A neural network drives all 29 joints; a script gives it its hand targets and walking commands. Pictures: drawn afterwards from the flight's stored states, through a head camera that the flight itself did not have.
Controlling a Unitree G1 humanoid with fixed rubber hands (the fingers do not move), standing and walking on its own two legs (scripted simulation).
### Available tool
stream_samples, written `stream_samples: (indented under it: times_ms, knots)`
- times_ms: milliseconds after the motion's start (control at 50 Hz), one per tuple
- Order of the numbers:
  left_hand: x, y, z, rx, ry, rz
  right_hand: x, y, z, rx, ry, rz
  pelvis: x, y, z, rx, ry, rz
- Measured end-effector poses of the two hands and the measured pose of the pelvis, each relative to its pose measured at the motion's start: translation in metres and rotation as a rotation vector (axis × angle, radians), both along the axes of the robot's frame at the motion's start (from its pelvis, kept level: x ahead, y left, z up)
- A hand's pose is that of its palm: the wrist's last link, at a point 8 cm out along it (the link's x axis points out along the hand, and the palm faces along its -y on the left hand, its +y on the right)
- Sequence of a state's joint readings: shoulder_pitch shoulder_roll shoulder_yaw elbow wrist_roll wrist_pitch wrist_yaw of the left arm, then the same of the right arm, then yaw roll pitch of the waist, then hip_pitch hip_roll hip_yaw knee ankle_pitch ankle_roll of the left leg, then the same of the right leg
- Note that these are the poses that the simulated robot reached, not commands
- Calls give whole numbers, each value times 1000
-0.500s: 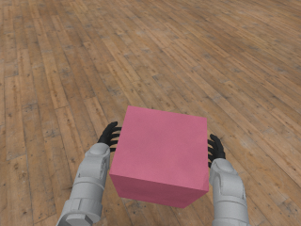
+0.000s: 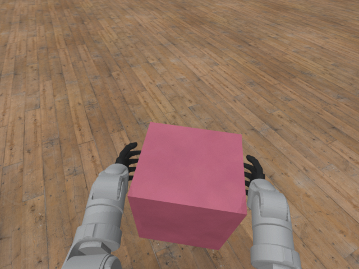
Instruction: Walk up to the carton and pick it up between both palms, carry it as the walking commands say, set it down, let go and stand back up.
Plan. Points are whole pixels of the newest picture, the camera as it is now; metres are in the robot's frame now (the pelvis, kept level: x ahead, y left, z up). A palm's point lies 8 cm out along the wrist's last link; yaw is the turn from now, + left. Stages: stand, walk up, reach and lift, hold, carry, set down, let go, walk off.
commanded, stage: reach and lift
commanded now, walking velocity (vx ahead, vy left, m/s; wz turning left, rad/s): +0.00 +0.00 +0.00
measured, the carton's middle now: (186, 189) +0.32 -0.02 -0.02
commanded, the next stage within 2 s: hold in 1.42 s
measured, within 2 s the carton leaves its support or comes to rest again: neither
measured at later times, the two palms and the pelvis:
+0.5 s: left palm (112, 172) +0.32 +0.15 +0.05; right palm (244, 172) +0.32 -0.16 +0.05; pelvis +0.02 -0.02 +0.00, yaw +0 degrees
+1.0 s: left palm (106, 177) +0.31 +0.16 +0.06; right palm (241, 182) +0.30 -0.15 +0.04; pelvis +0.03 +0.01 +0.01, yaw -1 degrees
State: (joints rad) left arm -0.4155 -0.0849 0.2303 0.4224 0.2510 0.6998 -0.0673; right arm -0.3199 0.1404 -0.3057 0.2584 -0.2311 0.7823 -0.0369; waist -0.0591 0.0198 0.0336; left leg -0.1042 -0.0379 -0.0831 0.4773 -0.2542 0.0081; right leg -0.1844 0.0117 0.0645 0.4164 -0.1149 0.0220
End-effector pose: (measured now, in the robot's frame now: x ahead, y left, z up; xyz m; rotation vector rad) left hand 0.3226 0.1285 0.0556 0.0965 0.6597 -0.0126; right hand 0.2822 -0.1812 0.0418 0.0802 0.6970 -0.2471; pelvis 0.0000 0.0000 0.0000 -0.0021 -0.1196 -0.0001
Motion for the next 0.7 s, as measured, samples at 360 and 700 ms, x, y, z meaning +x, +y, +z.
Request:
stream_samples:
  times_ms: [360, 700]
  knots:
    - [0, 18, 2, -22, -4, 103, 31, 15, 6, -38, 0, 120, 13, -24, 2, -1, 10, 7]
    - [-11, 30, -5, -38, -9, 140, 28, 27, 1, -44, -7, 141, 31, -10, 6, -7, 15, -2]
